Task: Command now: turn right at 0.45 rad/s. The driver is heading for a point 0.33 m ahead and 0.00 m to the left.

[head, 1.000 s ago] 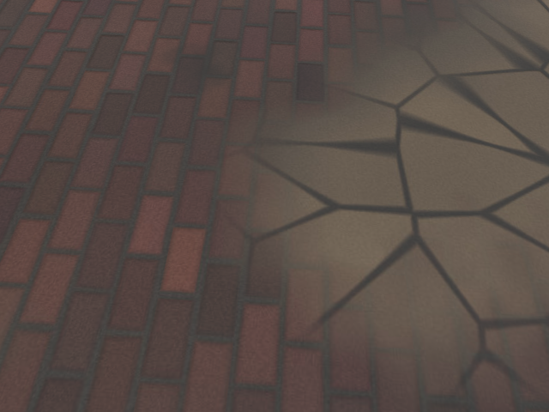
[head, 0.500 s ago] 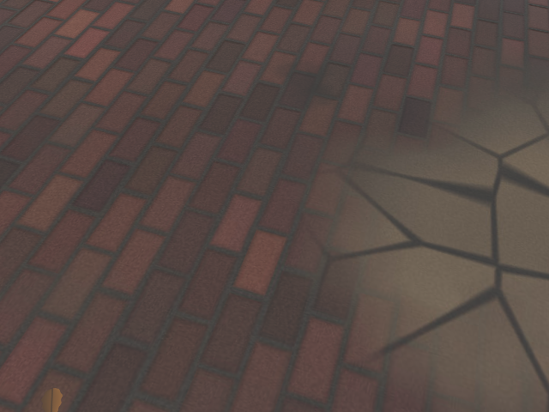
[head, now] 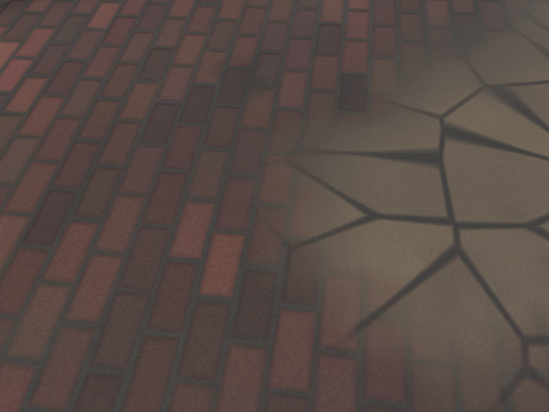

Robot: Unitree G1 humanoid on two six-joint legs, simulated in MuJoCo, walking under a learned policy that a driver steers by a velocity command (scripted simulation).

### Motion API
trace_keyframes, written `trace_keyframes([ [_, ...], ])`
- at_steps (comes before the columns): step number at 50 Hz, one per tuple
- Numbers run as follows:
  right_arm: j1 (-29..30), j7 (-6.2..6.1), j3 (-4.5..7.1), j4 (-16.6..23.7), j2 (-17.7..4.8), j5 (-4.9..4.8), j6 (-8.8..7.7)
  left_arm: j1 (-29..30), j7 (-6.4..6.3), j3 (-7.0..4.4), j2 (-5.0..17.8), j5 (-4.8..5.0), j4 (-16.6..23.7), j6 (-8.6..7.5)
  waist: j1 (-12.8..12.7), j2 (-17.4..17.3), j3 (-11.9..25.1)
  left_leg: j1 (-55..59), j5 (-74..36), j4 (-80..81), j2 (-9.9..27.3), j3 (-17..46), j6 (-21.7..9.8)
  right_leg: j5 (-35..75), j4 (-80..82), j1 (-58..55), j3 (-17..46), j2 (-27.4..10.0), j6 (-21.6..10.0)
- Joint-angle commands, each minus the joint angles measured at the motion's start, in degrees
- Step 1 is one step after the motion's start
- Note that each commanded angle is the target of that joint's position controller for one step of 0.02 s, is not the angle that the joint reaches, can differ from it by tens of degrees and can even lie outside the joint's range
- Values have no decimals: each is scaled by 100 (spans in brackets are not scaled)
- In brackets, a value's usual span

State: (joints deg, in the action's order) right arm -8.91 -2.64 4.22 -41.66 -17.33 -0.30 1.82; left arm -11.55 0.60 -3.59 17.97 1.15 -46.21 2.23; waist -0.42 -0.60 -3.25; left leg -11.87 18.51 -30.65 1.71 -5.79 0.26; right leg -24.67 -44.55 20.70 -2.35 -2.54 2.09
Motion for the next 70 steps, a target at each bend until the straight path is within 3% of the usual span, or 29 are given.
trace_keyframes([
  [1, 390, -29, 207, 325, -771, -134, -30, -458, 89, -175, 541, 1, 284, -50, -259, -471, 696, 97, -2589, -198, 1207, 576, -745, 1312, 1455, -859, -188, 239, -239],
  [2, -36, -1, 162, 224, -575, -38, -43, -482, 32, -303, 953, -37, 367, -70, -124, 575, 656, -654, -1088, -1378, 723, 37, -218, 2928, 2122, -1487, 800, -193, -537],
  [3, 211, -21, 40, 566, -258, 256, -51, -426, -20, -438, 1751, -130, 613, -134, -19, 2040, 544, -2373, 2089, -2913, -300, -17, 385, 4968, 2480, -1909, 3412, -1867, -1710],
  [4, 498, -65, 99, 580, -503, 134, -68, -701, 39, -327, 1438, -337, 659, -262, -400, 1188, 1139, -2290, 2424, -3879, -330, 1018, 327, 4595, 2593, -1839, 3691, -2095, -2319],
  [5, 478, -72, 145, 558, -636, -1, -50, -395, 54, -282, 1279, -307, 700, -368, -214, 840, 846, -2496, 1943, -4137, -202, 1129, 253, 4154, 2559, -1723, 3138, -1843, -2164],
  [6, 391, -94, 190, 439, -721, 2, -41, -98, 20, -274, 1162, -168, 735, -397, -80, 532, 634, -2590, 1363, -3992, -64, 1141, 218, 3565, 2524, -1647, 2666, -1467, -1804],
  [8, 351, -132, 238, 324, -763, 53, -43, 151, -90, -188, 938, -24, 802, -347, 29, 511, 600, -2391, 605, -3714, 7, 1190, 269, 3440, 2527, -1507, 2262, -1089, -1431],
  [14, 1, -32, 107, -68, -333, -21, -20, 207, -200, 119, 218, -211, 689, -323, 31, 658, 799, -1465, -264, -2445, 196, 1030, 553, 3421, 2684, -1645, 1214, -727, -1268],
  [20, 200, 34, 115, -74, -633, -109, -82, 314, -236, -18, 693, -257, 419, -219, -233, 758, 157, -1163, 225, -1314, 279, 910, 543, 2197, 2955, -1392, 1422, -980, -1330],
  [27, 31, 58, 102, -41, -500, -115, -84, 536, -292, -141, 690, -179, 406, -118, -127, 420, 377, -1541, 925, -1808, 297, 823, 489, 3844, 2628, -2010, 1377, -1519, -1853],
  [32, -41, 248, 79, 13, -457, -164, -40, 673, -299, -215, 793, -135, 462, -14, -20, 593, 686, -940, 612, -1066, 121, 426, 310, 4633, 2298, -2096, 788, -1489, -1696],
  [35, -406, 366, 134, -65, -559, -151, -34, 709, -316, -242, 827, -1, 433, 30, 261, 617, 770, 3, -790, 539, -117, 205, -59, 3848, 1642, -1709, 288, -1193, -1180],
  [36, -504, 314, 247, -38, -930, -108, -35, 419, -285, -224, 695, -40, 351, -12, 225, -13, 781, 735, -2052, 1029, 208, 934, -357, 2642, 847, -978, -122, -802, -675],
  [37, -623, 206, 406, 85, -1663, -59, -49, 583, -228, -107, 327, -367, 613, -66, 72, -1688, 825, 1693, -4796, 896, 1778, 3086, -1245, -854, -808, 836, -543, 94, -37],
  [38, -725, 262, 329, 175, -1497, 141, -159, 1064, -242, -156, 490, -290, 762, -122, 460, -991, 1106, 1437, -4879, 989, 2214, 3551, -2178, -1734, -1895, 1290, 344, 479, 84],
  [39, -628, 288, 315, 138, -1367, 93, -272, 991, -216, -215, 656, -144, 741, -138, 332, -489, 1007, 1446, -3527, 1172, 1872, 3175, -2069, -1284, -2195, 1523, 600, 279, 50],
  [41, -419, 264, 235, 79, -985, -189, -356, 888, -174, -295, 780, -91, 620, -196, 210, -344, 606, 1503, -353, 1552, 1297, 2943, -1491, -238, -1744, 1978, 669, -12, -29],
  [43, -382, 194, 81, 80, -702, -120, -383, 819, -104, -281, 721, -52, 514, -272, 195, -653, 359, 1388, 646, 2023, 1103, 2750, -1349, 658, -1416, 1917, 528, -79, 17],
  [47, -677, 152, 47, -89, -778, 58, -530, 909, -48, -234, 581, -18, 396, -478, 365, -603, 147, 1536, -128, 2325, 1038, 2182, -1195, 1508, -633, 1938, 394, -177, 75],
  [56, -786, 194, 65, -360, -875, 80, -627, 963, 88, -92, 368, 54, 499, -630, 538, -448, -360, 1442, -911, 2628, 1193, 1142, -1122, 2327, 439, 2157, 510, -228, -13],
  [59, -850, 202, 38, -486, -842, 35, -556, 1276, 184, 25, 142, -73, 687, -706, 554, -293, -442, 1239, -2677, 2234, 1084, 732, -1107, 2295, 1017, 1628, 114, -131, -126],
  [62, -879, 180, 68, -565, -972, -37, -457, 986, 264, -19, 302, -67, 709, -731, 294, -510, 8, 1417, -4548, 1460, 1123, 695, -967, 2074, 1278, 814, -41, 159, -378],
  [64, -710, 149, 56, -562, -980, -72, -423, -112, 213, -185, 640, -108, 398, -742, -355, -439, 716, 1356, -5577, 156, 818, 533, -666, 2734, 1840, -634, -183, 498, -690],
  [65, -872, 156, -12, -546, -839, 13, -468, -647, 122, -264, 938, -142, 279, -723, -554, -169, 1225, 626, -4599, -830, 546, 424, -381, 4249, 1811, -1960, 262, 23, -916],
  [66, -1401, 218, -187, -442, -341, 223, -561, -1094, 32, -303, 1401, -286, 231, -642, -325, 1195, 2145, -1183, -373, -3045, -230, 275, 42, 6696, 1247, -4052, 2176, -1648, -1846],
  [67, -1851, 268, -189, -736, -374, 49, -606, -1198, 31, -181, 1017, -255, 241, -582, -342, 1326, 3147, -1516, 2253, -4210, -618, 1201, 190, 6842, 1673, -4295, 3420, -2365, -2610],
  [68, -1383, 285, -32, -704, -943, -151, -578, -759, 52, -154, 860, -132, 312, -532, -437, 729, 2440, -1701, 2005, -4476, -271, 1396, 175, 5763, 1998, -3452, 2652, -1974, -2341],
  [69, -960, 260, -39, -561, -875, -195, -530, -209, 43, -98, 684, -74, 362, -513, -267, 544, 1549, -2052, 1720, -4252, 17, 1108, 139, 4865, 2214, -2691, 2036, -1641, -2013],
  [70, -790, 195, -51, -578, -738, -108, -448, 175, 46, -13, 447, -81, 397, -511, -118, 192, 1035, -1952, 1392, -3813, 215, 1006, 174, 4267, 2491, -1841, 1690, -1372, -1793],
])
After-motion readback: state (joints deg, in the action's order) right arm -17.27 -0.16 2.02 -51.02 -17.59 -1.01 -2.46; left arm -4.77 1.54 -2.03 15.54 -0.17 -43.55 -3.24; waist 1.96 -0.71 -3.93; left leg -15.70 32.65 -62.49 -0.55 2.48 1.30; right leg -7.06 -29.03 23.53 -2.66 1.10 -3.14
